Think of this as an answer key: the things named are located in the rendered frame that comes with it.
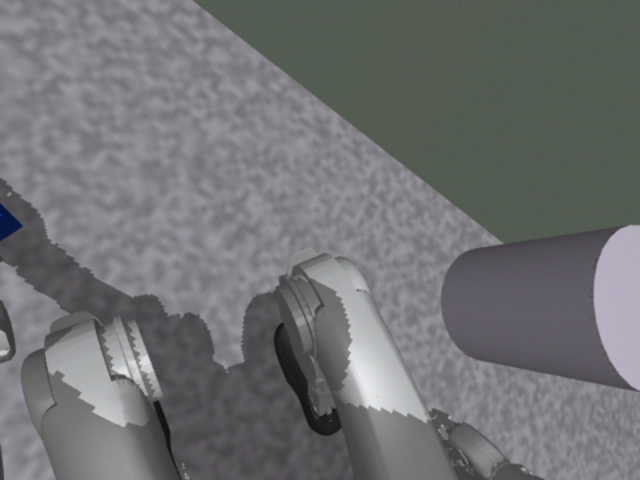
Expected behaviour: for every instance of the right robot hand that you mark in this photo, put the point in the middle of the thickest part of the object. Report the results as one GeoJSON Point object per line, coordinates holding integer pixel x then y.
{"type": "Point", "coordinates": [474, 456]}

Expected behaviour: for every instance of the left robot foot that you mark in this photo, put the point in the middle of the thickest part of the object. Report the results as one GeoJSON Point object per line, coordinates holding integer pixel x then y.
{"type": "Point", "coordinates": [165, 428]}

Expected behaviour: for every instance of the right robot arm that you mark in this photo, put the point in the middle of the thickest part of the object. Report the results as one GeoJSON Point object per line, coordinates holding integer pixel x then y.
{"type": "Point", "coordinates": [515, 472]}

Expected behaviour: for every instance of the right robot foot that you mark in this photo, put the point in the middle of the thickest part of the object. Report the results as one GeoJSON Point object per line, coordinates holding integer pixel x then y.
{"type": "Point", "coordinates": [324, 425]}

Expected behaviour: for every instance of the left robot arm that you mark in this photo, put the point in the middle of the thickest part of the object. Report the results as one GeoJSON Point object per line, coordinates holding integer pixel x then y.
{"type": "Point", "coordinates": [7, 351]}

